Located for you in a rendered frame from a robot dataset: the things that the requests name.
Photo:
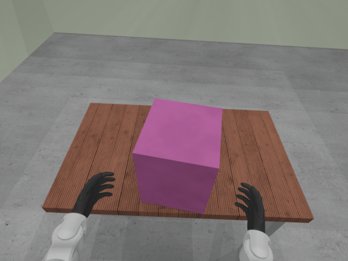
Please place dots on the table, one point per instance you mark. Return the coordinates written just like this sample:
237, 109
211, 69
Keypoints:
251, 152

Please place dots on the robot left forearm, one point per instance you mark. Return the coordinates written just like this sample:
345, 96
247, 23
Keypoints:
68, 238

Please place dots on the robot right forearm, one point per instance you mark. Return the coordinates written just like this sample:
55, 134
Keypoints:
256, 247

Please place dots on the left robot hand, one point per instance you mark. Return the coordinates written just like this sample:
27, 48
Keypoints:
90, 193

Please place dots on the carton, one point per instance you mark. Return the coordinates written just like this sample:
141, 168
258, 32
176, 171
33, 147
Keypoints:
177, 155

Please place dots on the right robot hand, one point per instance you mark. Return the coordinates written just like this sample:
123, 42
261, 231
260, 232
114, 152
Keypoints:
255, 210

